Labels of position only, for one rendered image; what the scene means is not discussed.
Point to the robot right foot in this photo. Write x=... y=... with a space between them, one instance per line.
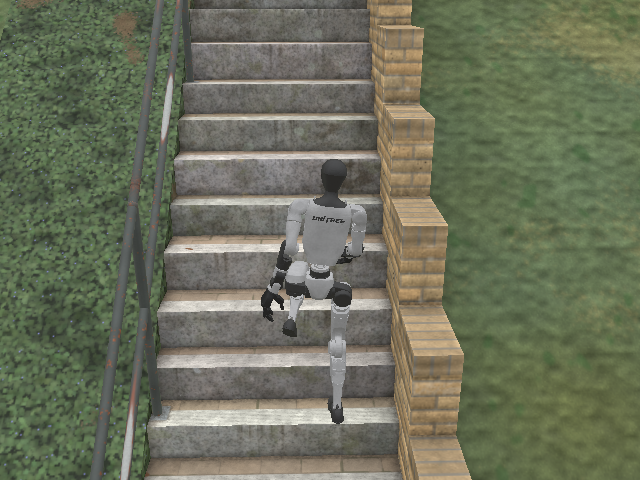
x=336 y=414

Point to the left robot hand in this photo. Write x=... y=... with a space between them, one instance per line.
x=266 y=301

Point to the left robot forearm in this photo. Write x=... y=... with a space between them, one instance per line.
x=280 y=271

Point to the right robot upper arm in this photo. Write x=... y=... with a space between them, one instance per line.
x=359 y=218

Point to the left robot upper arm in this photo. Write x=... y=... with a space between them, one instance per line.
x=297 y=208

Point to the left robot thigh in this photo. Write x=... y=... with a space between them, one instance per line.
x=295 y=279

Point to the right robot hand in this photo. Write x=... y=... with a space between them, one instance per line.
x=344 y=260

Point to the right robot forearm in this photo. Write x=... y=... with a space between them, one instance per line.
x=351 y=256

